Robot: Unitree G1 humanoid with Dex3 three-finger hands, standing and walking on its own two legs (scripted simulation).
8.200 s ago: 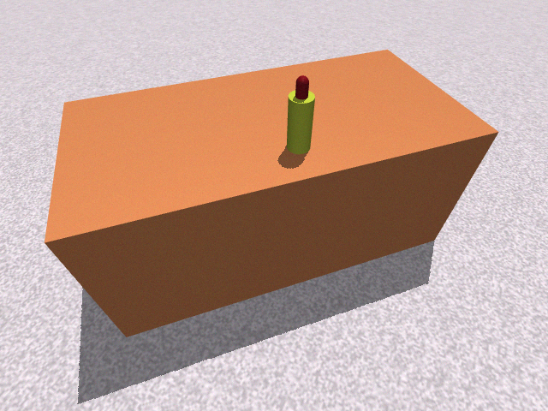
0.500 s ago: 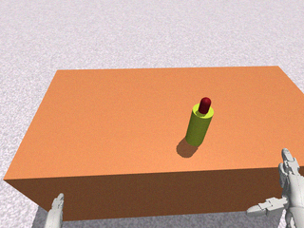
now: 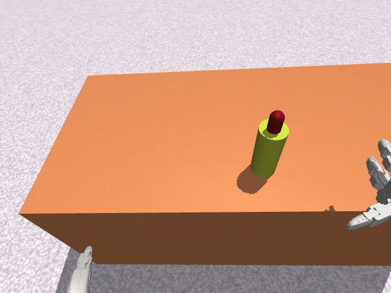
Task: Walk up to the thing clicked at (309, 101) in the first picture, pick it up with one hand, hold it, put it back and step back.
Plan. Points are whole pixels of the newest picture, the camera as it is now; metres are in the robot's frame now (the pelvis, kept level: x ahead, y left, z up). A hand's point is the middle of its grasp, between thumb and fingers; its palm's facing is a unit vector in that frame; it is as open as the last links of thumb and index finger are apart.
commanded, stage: go down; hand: right
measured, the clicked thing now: (269, 143) +0.50 -0.17 -0.04
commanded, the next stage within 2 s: none
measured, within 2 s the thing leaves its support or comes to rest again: neither
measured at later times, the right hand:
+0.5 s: hand (373, 162) +0.36 -0.33 +0.06, palm faces +0.18 +0.98 +0.02, open 17.4 cm
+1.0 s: hand (375, 155) +0.39 -0.35 +0.05, palm faces +0.16 +0.99 +0.01, open 17.5 cm
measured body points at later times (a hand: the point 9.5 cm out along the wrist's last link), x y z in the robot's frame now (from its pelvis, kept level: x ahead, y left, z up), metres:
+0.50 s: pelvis -0.01 +0.00 -0.02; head +0.05 -0.03 +0.43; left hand +0.14 +0.27 -0.07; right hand +0.35 -0.38 +0.06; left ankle +0.01 +0.14 -0.72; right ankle +0.01 -0.12 -0.72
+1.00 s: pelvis +0.00 +0.00 -0.03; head +0.08 -0.04 +0.41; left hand +0.16 +0.26 -0.08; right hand +0.37 -0.41 +0.05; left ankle +0.01 +0.14 -0.72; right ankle +0.01 -0.12 -0.72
